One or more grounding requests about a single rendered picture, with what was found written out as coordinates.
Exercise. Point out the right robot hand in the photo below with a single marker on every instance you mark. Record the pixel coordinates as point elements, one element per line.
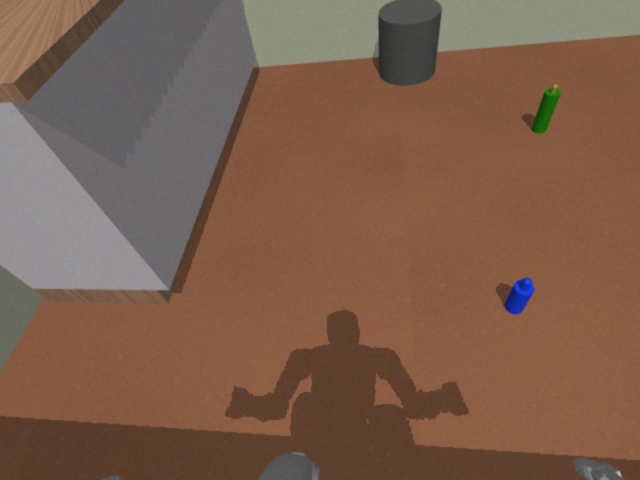
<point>593,470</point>

